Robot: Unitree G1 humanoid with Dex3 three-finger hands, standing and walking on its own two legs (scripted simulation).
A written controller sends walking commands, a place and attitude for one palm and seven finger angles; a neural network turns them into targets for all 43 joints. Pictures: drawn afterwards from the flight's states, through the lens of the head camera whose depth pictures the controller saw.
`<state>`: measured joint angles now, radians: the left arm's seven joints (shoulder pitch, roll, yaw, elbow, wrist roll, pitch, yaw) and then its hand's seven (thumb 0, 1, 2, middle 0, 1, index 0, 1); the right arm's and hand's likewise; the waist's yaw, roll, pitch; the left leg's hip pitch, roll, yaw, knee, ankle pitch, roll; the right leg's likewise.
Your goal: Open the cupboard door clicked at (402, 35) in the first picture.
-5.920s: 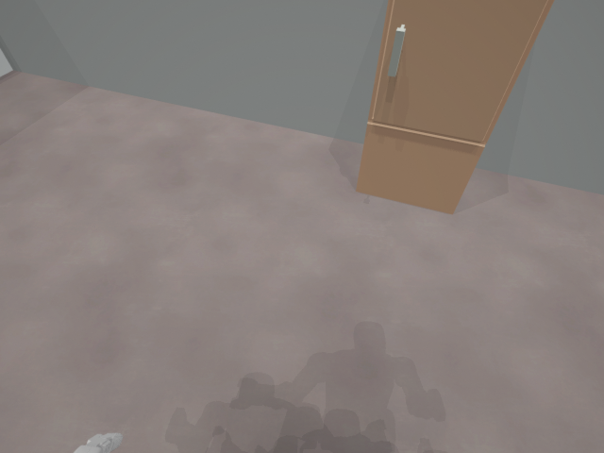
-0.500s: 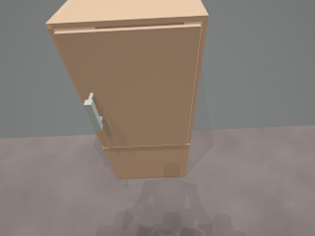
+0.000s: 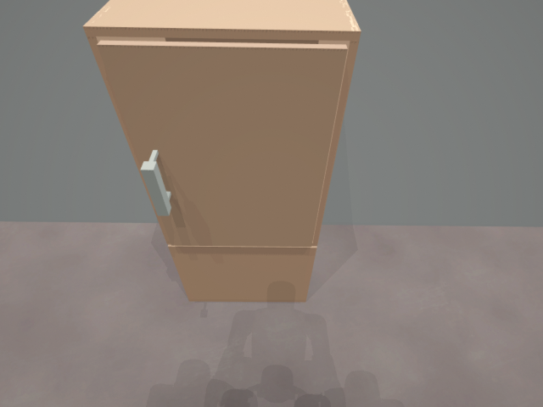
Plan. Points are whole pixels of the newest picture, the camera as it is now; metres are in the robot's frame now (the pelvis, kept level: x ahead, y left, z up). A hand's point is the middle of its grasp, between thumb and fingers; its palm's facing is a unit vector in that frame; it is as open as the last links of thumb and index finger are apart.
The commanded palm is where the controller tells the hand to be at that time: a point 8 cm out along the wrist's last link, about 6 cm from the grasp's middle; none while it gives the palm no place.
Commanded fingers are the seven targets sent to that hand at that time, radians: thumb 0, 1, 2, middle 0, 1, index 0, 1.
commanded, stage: look again from close up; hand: left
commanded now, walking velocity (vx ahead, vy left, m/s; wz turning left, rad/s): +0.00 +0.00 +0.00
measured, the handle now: (159, 183) +0.57 +0.30 -0.06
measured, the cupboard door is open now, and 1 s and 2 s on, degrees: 0 0 0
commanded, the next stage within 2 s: raise the hand with hooked fingers in 0.52 s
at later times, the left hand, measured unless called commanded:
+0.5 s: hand out of the picture +0.02 +0.21 -0.17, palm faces +0.03 -0.98 -0.22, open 7.3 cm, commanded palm none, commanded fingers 0.00 0.90 0.90 -0.20 -0.30 -0.20 -0.30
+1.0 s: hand (150, 365) +0.19 +0.20 -0.07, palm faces +0.03 -1.00 +0.00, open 8.3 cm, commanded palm +0.15 +0.27 -0.07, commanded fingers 0.00 0.43 0.70 -0.23 -0.60 -0.23 -0.60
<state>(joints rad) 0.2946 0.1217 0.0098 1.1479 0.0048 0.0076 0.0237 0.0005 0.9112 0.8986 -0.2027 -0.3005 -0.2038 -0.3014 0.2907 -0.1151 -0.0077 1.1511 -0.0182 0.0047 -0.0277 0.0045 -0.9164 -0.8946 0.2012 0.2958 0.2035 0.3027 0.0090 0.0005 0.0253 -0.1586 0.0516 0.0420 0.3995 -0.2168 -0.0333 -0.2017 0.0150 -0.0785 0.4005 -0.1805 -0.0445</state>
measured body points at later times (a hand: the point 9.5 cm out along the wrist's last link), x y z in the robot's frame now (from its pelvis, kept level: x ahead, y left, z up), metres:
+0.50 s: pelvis +0.01 +0.03 +0.00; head +0.01 +0.02 +0.45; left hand +0.02 +0.26 -0.16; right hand +0.00 -0.18 -0.17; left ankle +0.00 +0.14 -0.74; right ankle +0.03 -0.09 -0.74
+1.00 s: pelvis +0.00 +0.01 -0.09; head +0.05 +0.03 +0.35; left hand +0.18 +0.26 -0.06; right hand +0.24 -0.24 -0.11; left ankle +0.00 +0.14 -0.74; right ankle +0.03 -0.09 -0.74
